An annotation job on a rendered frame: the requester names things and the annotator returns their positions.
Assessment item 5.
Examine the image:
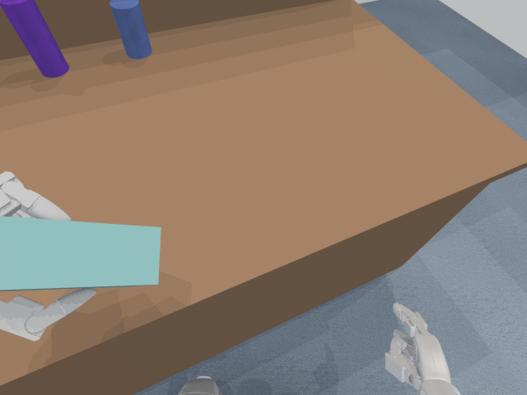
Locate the table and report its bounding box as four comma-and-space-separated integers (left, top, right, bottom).
0, 0, 527, 395

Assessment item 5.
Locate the robot left hand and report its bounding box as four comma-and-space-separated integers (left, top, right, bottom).
0, 171, 97, 341

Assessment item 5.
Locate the robot left thigh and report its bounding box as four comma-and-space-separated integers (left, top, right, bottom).
178, 379, 223, 395

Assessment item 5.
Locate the robot right hand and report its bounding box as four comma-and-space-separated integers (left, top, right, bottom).
385, 303, 451, 390

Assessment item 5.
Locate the sponge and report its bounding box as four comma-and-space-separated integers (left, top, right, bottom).
0, 216, 161, 291

